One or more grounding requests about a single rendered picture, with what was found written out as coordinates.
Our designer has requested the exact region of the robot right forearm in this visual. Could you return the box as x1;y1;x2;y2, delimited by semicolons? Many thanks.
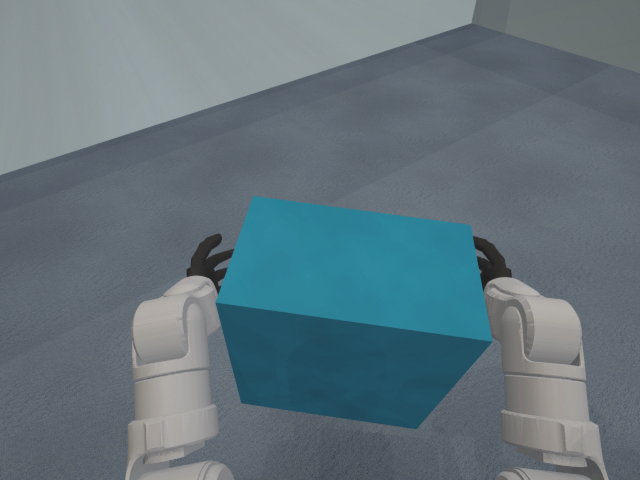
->
483;277;609;480

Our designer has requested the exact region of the robot right hand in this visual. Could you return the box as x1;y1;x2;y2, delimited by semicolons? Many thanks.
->
473;236;512;291

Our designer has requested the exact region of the carton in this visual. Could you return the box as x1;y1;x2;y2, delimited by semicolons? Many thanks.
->
215;196;493;429

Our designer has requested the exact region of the robot left hand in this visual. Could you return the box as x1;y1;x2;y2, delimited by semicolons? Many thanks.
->
187;234;234;294

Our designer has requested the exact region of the robot left forearm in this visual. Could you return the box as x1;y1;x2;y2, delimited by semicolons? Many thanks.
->
125;276;221;480

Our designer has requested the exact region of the left robot upper arm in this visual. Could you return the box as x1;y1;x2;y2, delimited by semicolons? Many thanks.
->
138;460;234;480

